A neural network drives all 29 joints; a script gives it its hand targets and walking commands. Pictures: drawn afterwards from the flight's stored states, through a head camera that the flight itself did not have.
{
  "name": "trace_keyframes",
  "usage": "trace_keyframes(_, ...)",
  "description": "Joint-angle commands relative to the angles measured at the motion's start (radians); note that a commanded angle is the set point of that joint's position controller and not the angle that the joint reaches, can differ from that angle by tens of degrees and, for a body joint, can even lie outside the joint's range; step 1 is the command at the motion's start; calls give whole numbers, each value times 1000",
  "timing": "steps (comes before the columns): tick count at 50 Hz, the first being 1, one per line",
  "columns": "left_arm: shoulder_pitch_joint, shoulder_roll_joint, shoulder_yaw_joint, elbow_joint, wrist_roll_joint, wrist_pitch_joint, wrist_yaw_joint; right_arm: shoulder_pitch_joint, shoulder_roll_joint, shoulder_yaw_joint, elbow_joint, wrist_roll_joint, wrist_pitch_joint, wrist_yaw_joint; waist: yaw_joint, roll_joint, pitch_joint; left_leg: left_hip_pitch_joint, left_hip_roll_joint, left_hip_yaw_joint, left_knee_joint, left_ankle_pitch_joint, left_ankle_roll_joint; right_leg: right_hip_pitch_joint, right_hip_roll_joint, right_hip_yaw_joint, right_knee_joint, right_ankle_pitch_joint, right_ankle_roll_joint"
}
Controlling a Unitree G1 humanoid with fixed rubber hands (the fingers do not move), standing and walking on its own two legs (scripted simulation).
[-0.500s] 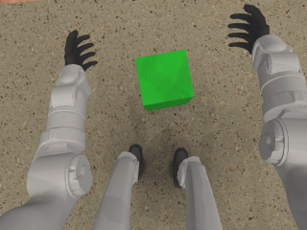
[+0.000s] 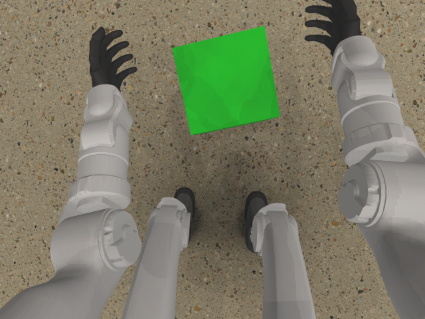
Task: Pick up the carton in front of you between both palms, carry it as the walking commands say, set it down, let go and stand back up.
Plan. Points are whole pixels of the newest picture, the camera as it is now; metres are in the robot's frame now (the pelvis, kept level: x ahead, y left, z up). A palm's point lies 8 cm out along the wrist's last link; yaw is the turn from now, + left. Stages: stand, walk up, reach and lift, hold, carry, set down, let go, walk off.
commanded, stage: reach and lift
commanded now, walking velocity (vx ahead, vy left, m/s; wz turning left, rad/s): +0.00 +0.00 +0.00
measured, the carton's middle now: (226, 90) +0.51 -0.01 -0.46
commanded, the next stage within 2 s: none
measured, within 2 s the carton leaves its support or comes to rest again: leaves its support in 1.40 s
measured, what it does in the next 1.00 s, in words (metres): lowers itself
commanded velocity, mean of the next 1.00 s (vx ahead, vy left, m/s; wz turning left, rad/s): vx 0.00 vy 0.00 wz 0.00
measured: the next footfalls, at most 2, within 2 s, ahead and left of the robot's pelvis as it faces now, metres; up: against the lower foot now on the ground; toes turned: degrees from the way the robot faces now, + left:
none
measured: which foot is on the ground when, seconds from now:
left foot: down 0.00-1.00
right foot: down 0.00-1.00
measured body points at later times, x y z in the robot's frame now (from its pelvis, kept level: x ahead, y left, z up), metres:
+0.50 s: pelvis -0.06 +0.01 -0.19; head +0.32 -0.02 +0.03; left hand +0.48 +0.19 -0.37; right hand +0.55 -0.18 -0.38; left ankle +0.07 +0.14 -0.55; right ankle +0.06 -0.11 -0.55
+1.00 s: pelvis -0.05 +0.01 -0.21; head +0.32 -0.03 +0.02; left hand +0.49 +0.17 -0.39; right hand +0.54 -0.17 -0.39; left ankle +0.07 +0.14 -0.55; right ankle +0.06 -0.11 -0.55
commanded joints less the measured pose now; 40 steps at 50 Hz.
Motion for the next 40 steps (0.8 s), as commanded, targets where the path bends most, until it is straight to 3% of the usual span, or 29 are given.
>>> trace_keyframes(1, -165, 105, -65, -62, -67, -29, 27, -244, -156, 76, -90, 88, -33, -27, 18, -74, -1009, 346, -76, 72, 142, 507, -39, 550, 48, 20, 135, 573, 27)
trace_keyframes(5, -250, 168, -137, -70, -152, -20, 64, -377, -234, 191, -131, 195, -32, -40, 38, -132, -1117, 342, -74, 79, 262, 463, -28, 540, 40, -5, 275, 487, 38)
trace_keyframes(11, -456, 232, -219, -59, -266, 34, 104, -588, -318, 311, -94, 297, 7, -41, 48, -194, -1134, 325, -61, 100, 395, 237, -16, 522, 15, -35, 409, 241, 31)
trace_keyframes(14, -518, 244, -226, 14, -281, 53, 106, -629, -334, 339, -5, 316, 26, -35, 51, -185, -1017, 288, -49, 106, 441, 122, -14, 443, -1, -33, 441, 111, 24)
trace_keyframes(18, -575, 246, -204, 117, -249, 49, 89, -631, -335, 344, 115, 310, 27, -23, 49, -130, -816, 234, -35, 103, 501, 49, -12, 307, -17, -13, 476, 20, 13)
trace_keyframes(24, -663, 258, -199, 182, -231, 9, 62, -693, -342, 355, 147, 313, -14, -24, 43, -79, -701, 198, -26, 90, 600, 107, -12, 243, -30, 16, 565, 68, 5)
trace_keyframes(29, -714, 311, -248, 151, -303, -23, 76, -804, -371, 417, 52, 366, -42, -54, 41, -138, -922, 253, -31, 99, 679, 234, 1, 432, -32, 20, 648, 235, 16)
trace_keyframes(32, -625, 266, -266, 217, -316, -35, 71, -736, -322, 419, 57, 364, -47, -60, 31, -140, -843, 189, -43, 107, 683, 257, 0, 437, -23, 19, 660, 292, 17)
trace_keyframes(35, -575, 259, -278, 192, -312, -45, 71, -668, -287, 411, 51, 362, -52, -58, 26, -132, -883, 183, -52, 111, 697, 301, -2, 466, -13, 12, 680, 366, 25)
trace_keyframes(40, -530, 247, -246, 224, -281, -49, 71, -582, -239, 395, 107, 343, -44, -54, 36, -117, -754, 120, -59, 107, 671, 238, -6, 350, -10, 10, 655, 263, 27)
